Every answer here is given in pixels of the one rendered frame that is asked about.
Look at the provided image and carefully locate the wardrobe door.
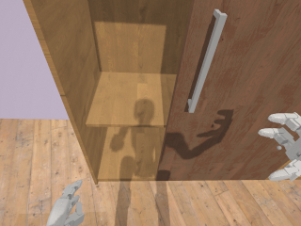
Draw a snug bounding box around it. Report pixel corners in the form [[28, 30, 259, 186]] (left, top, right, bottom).
[[156, 0, 301, 181], [277, 160, 292, 170]]

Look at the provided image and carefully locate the handle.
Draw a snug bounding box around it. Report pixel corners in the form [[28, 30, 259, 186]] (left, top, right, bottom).
[[187, 8, 228, 113]]

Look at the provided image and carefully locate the right robot hand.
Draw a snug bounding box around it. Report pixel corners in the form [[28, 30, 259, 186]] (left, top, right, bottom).
[[258, 112, 301, 182]]

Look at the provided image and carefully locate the left robot hand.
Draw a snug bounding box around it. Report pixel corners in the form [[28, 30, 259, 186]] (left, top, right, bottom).
[[46, 180, 85, 226]]

